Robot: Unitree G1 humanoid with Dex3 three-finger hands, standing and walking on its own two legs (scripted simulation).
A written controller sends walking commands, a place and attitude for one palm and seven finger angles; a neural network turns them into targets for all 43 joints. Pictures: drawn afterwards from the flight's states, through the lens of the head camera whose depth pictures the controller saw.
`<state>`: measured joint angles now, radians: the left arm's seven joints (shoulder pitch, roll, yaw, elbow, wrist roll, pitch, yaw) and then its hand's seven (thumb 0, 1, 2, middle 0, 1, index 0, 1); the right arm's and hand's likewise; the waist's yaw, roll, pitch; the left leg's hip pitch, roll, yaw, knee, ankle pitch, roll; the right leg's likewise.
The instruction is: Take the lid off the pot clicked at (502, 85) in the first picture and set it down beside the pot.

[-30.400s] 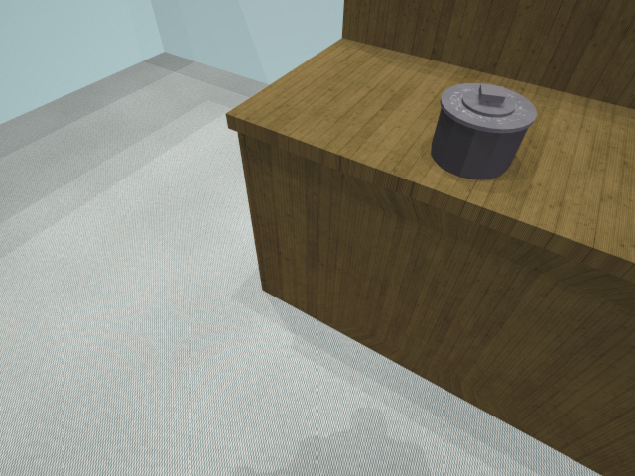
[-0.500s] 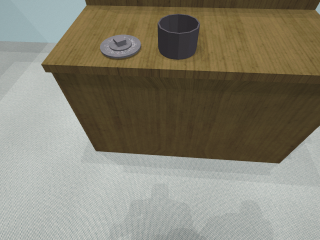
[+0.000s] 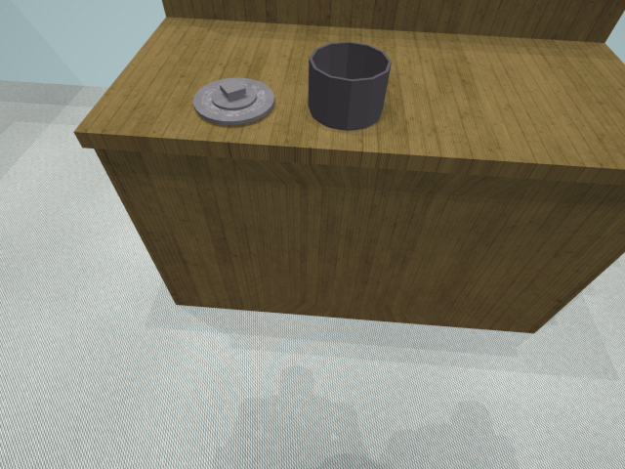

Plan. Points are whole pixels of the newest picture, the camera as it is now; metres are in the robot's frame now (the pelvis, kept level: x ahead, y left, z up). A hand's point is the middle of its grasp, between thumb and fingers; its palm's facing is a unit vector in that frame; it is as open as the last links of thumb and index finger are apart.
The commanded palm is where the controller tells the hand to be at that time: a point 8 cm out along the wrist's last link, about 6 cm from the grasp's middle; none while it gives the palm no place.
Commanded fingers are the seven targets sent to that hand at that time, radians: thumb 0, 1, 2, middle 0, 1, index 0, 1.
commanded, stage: let the arm hang, fingers relaxed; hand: left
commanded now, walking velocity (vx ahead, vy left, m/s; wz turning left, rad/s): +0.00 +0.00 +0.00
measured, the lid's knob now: (232, 89) +0.82 +0.21 +0.04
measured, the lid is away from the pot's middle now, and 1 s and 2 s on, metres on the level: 0.25 0.25 0.25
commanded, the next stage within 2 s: look to check the result in 0.60 s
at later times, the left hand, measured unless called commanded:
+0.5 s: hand out of the picture +0.03 +0.18 -0.18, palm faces +0.02 -0.98 -0.20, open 7.3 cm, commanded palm none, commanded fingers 0.00 0.90 0.90 -0.20 -0.30 -0.20 -0.30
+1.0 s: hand out of the picture +0.03 +0.18 -0.18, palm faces +0.02 -0.98 -0.20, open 7.3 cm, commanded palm none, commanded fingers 0.00 0.90 0.90 -0.20 -0.30 -0.20 -0.30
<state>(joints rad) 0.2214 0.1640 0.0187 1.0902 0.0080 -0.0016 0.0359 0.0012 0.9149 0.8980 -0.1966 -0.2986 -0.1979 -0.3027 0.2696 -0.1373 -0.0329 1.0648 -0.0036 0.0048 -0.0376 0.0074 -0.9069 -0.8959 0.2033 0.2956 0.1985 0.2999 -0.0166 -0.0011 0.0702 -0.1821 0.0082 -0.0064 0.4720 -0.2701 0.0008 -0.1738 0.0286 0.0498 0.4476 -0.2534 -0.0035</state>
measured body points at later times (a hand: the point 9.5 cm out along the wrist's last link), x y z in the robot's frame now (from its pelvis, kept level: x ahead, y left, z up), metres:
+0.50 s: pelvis +0.01 +0.00 +0.00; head +0.04 +0.01 +0.45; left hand +0.03 +0.23 -0.16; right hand +0.00 -0.21 -0.16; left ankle -0.01 +0.12 -0.74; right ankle -0.01 -0.12 -0.74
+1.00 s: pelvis +0.01 +0.00 +0.00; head +0.04 +0.01 +0.45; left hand +0.03 +0.23 -0.16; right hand +0.00 -0.21 -0.16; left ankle -0.01 +0.12 -0.74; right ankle -0.01 -0.12 -0.74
